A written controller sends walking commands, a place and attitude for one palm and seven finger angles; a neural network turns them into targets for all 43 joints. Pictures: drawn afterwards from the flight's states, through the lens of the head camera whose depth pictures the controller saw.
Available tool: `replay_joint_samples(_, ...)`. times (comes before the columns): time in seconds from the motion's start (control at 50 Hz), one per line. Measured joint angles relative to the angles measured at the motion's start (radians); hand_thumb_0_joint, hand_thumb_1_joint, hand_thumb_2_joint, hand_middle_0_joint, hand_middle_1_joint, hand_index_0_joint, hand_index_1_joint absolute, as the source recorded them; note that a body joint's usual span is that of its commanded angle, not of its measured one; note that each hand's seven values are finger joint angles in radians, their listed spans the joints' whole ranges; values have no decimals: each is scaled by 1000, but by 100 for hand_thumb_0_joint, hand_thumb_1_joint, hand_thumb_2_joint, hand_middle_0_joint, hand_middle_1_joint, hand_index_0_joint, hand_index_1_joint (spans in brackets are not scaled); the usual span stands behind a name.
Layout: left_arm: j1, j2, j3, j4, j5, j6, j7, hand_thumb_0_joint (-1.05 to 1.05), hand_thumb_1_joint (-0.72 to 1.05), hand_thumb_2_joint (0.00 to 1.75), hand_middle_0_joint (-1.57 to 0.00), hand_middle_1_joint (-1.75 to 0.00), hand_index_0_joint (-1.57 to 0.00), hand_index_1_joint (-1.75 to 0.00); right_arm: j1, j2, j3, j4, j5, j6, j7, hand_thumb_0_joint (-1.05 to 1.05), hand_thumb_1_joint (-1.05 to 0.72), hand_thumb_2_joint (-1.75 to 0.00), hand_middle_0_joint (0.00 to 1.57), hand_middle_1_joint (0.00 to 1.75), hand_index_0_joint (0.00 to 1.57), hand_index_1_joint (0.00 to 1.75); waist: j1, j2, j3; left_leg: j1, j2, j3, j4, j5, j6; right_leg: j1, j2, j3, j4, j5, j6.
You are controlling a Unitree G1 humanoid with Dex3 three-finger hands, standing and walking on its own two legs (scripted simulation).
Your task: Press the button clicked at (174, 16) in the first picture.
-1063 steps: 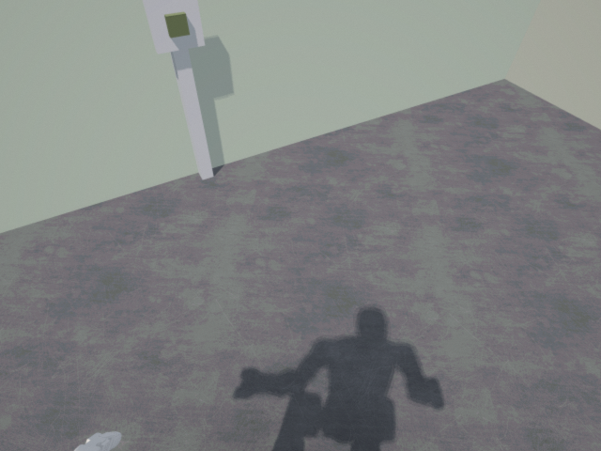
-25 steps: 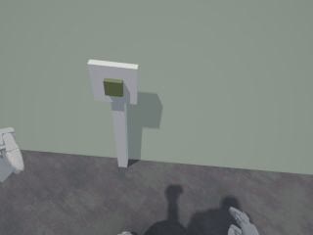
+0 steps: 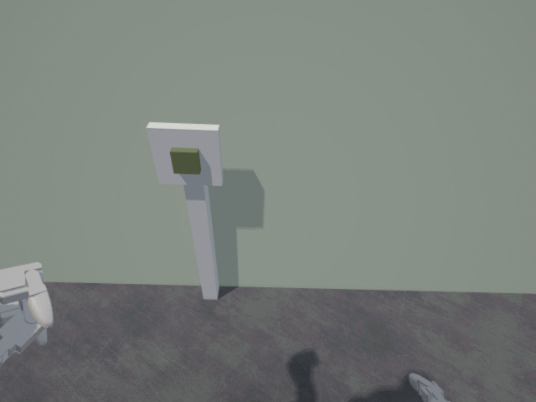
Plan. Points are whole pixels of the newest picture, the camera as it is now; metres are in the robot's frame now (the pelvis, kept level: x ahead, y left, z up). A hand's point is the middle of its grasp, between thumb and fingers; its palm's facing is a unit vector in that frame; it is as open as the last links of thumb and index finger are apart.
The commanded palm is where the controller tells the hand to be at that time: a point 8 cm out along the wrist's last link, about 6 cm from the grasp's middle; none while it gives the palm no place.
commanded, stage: stop stepping back and stand still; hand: left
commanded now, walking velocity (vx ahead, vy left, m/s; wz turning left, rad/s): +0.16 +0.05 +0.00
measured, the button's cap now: (186, 160) +0.71 +0.26 -0.02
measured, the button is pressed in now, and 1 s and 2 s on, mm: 0 0 0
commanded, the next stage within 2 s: let the arm hang, fingers relaxed in 0.76 s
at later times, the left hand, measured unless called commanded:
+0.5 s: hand (0, 367) +0.12 +0.27 +0.15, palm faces +0.45 -0.79 -0.42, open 3.1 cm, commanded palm +0.07 +0.30 +0.18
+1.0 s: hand out of the picture +0.10 +0.28 -0.04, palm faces +0.13 -0.89 -0.45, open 3.0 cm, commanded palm none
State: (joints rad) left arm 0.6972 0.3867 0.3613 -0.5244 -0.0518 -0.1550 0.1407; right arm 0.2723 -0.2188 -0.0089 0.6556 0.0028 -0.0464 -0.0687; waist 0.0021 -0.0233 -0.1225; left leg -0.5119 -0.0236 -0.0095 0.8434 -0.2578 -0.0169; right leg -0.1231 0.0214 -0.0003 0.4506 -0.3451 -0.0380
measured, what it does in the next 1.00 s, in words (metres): steps on the spot: left foot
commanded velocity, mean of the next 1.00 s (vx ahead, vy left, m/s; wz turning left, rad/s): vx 0.01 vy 0.00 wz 0.00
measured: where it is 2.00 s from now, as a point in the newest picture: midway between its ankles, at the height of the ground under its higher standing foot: outside the picture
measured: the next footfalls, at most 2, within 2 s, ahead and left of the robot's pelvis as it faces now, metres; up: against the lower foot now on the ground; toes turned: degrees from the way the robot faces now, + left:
left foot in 0.10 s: +0.02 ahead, +0.12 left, +0.00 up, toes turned +2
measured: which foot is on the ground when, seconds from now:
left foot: up 0.00-0.08, down 0.10-1.00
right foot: down 0.00-1.00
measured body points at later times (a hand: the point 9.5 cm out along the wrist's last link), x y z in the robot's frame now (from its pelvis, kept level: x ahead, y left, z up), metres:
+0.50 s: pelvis -0.04 +0.01 +0.00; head -0.06 +0.02 +0.45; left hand +0.09 +0.31 +0.17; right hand +0.12 -0.21 -0.09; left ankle -0.02 +0.12 -0.74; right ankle -0.05 -0.09 -0.74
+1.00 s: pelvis -0.07 +0.03 -0.01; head -0.07 +0.01 +0.44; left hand +0.09 +0.33 -0.01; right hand +0.10 -0.22 -0.12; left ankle -0.02 +0.12 -0.74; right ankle -0.05 -0.09 -0.74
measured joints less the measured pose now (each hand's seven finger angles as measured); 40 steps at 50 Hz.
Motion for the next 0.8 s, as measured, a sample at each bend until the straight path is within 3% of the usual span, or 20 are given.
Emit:
replay_joint_samples(0.04, -11, -20, -21, -8, 16, -10, 10, 1, 89, 90, -131, -150, -130, -150, 28, -13, -4, 11, 0, -14, -8, 1, -90, -90, 20, 30, 21, 30, 7, -12, -4, 60, 18, 18, -42, -10, 12, -3, -5, -12, -10, 7, 6)
replay_joint_samples(0.1, -84, -42, -50, -16, 30, -28, 23, 2, 89, 90, -131, -150, -130, -150, 45, -42, -18, 21, 0, -49, -22, 2, -90, -90, 20, 30, 21, 30, 6, 13, 24, 195, 51, 14, -266, 7, 27, -22, 5, -62, 30, -14, 16)
replay_joint_samples(0.16, -141, -38, -31, -12, 31, -32, 37, 2, 89, 90, -131, -150, -130, -150, -8, -24, -21, 23, 6, -55, -19, 2, -91, -90, 20, 30, 20, 30, 16, -23, 93, 224, 20, 42, -307, -5, 32, -62, -32, -34, 122, 16, 35)
replay_joint_samples(0.22, -123, -1, 1, -25, 23, -24, 34, 2, 89, 90, -131, -150, -130, -150, -46, 11, -6, -21, 0, -74, -3, 2, -91, -90, 20, 30, 20, 30, -8, -25, 121, 236, 16, 62, -323, 28, 35, -98, -34, -17, 187, -41, 44)
replay_joint_samples(0.26, -109, 28, 12, -41, 19, -26, 29, 2, 89, 90, -131, -150, -130, -150, -58, 37, 10, -43, 0, -87, 7, 2, -91, -90, 20, 30, 20, 30, -21, -22, 123, 231, 14, 62, -330, 40, 34, -97, -30, -20, 139, -42, 47)
replay_joint_samples(0.34, -69, 25, 3, -50, 18, -47, 16, 2, 89, 90, -131, -150, -130, -150, -62, 56, 34, -51, 3, -77, 22, 1, -90, -90, 20, 30, 21, 30, -37, 38, 111, 203, 44, 29, -305, 36, 23, -76, 7, -52, 54, 58, 8)
replay_joint_samples(0.4, -21, 3, -4, -40, 13, -51, 13, 1, 89, 90, -131, -150, -130, -150, -48, 53, 35, -39, 4, -46, 29, 1, -90, -90, 21, 30, 21, 30, -17, 57, 81, 174, 43, 8, -245, -27, 18, -81, 22, -47, 24, 73, 0)
replay_joint_samples(0.46, -10, -25, -16, -9, 17, -37, 19, 1, 89, 90, -131, -150, -130, -150, -29, 34, 29, -19, 0, -30, 20, 1, -90, -90, 21, 30, 21, 30, 0, 64, 71, 205, 44, 0, -280, 3, 24, -81, 29, -47, 22, 76, 7)
replay_joint_samples(0.54, -77, -52, -34, 42, 25, -15, 27, 1, 89, 90, -131, -150, -130, -150, -23, 21, 24, 12, -3, -36, -4, 2, -90, -90, 21, 30, 21, 30, 26, 27, 97, 239, 20, 12, -324, 29, 41, -67, 4, -37, 21, 80, 21)
replay_joint_samples(0.58, -108, -54, -38, 43, 30, -8, 29, 2, 89, 90, -131, -150, -130, -150, -26, 18, 26, 9, -5, -49, -12, 2, -90, -90, 20, 30, 21, 30, 27, 13, 108, 248, 14, 16, -346, 43, 43, -67, -2, -34, 16, 88, 25)
replay_joint_samples(0.68, -140, -34, -35, 1, 39, -29, 32, 2, 89, 90, -131, -150, -130, -150, -45, 24, 28, -21, -5, -81, -8, 2, -90, -90, 20, 30, 21, 30, 2, 3, 125, 242, 14, 13, -371, 69, 43, -71, -2, -36, -9, 112, 25)
replay_joint_samples(0.8, -62, -4, -19, -30, 25, -53, 22, 1, 89, 90, -131, -150, -130, -150, -58, 27, 23, -43, -5, -72, 9, 2, -90, -90, 20, 30, 21, 30, -24, 21, 108, 222, 28, 14, -363, 66, 40, -74, 13, -34, -42, 133, 23)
